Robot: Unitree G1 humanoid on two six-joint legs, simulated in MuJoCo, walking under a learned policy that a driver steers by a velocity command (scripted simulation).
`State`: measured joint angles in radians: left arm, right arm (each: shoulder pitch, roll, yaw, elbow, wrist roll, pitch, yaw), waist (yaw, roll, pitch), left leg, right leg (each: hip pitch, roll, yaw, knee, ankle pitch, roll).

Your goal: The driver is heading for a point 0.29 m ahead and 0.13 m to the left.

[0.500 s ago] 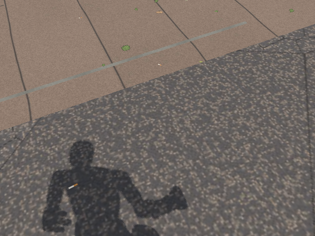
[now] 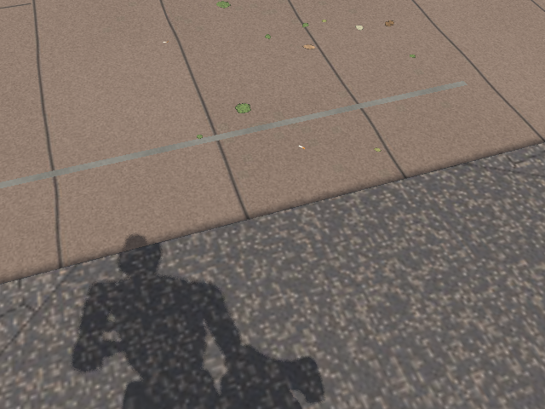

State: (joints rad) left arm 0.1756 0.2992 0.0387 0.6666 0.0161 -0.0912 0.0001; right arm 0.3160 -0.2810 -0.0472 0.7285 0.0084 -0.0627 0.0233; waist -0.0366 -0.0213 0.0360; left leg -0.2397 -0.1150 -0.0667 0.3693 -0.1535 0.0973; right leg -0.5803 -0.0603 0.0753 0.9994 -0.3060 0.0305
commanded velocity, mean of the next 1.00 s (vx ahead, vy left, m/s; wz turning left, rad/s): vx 0.20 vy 0.00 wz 0.20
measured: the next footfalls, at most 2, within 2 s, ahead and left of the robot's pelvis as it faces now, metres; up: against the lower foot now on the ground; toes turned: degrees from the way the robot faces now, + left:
right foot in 0.24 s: +0.33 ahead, -0.13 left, +0.00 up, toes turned +12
left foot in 0.58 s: +0.28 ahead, +0.11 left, +0.00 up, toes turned +8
